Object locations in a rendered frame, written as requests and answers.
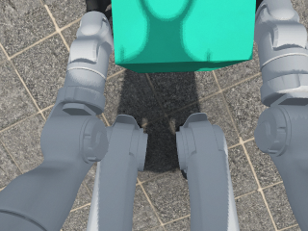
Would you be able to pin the left robot hand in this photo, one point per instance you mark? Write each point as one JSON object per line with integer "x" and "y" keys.
{"x": 99, "y": 6}

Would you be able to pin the right robot forearm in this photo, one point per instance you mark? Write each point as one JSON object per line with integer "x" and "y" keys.
{"x": 283, "y": 54}

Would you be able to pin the robot right thigh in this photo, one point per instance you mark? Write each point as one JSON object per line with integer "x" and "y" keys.
{"x": 212, "y": 201}

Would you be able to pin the carton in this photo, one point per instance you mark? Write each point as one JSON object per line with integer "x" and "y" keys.
{"x": 159, "y": 36}

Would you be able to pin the left robot shin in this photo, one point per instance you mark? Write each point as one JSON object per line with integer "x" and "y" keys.
{"x": 127, "y": 119}

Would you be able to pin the left robot upper arm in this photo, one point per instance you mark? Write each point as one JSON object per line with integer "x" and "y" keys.
{"x": 42, "y": 198}

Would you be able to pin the left robot forearm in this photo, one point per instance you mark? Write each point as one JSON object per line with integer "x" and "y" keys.
{"x": 87, "y": 69}

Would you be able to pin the right robot upper arm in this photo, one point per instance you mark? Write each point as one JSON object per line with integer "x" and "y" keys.
{"x": 282, "y": 132}

